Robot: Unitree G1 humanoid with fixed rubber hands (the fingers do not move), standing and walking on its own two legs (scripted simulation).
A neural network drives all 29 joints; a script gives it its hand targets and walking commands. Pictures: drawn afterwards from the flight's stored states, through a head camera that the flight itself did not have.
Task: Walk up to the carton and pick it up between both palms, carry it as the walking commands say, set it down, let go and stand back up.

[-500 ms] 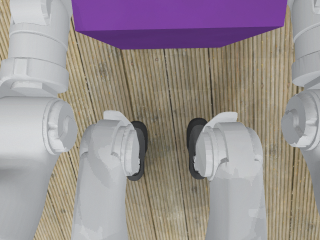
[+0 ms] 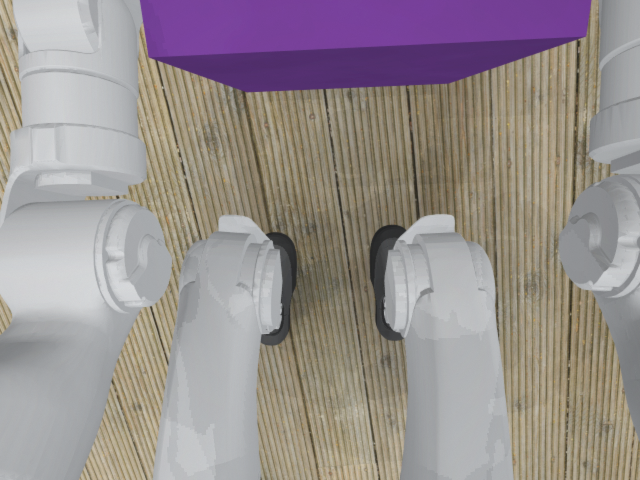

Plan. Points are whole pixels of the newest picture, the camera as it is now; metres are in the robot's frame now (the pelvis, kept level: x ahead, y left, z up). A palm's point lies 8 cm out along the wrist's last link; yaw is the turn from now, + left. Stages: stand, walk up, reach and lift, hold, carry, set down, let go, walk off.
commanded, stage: reach and lift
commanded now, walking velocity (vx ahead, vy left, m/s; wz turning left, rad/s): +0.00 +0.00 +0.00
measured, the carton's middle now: out of the picture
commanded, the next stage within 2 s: none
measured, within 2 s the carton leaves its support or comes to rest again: neither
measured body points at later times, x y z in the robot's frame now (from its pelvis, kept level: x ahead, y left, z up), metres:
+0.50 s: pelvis -0.02 +0.00 +0.05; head +0.35 -0.03 +0.29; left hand +0.57 +0.16 -0.07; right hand +0.58 -0.20 -0.07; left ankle +0.11 +0.11 -0.40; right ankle +0.12 -0.11 -0.40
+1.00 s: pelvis -0.03 +0.00 +0.10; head +0.32 -0.02 +0.37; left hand +0.54 +0.17 +0.00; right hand +0.55 -0.20 -0.01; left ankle +0.11 +0.11 -0.40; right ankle +0.12 -0.11 -0.40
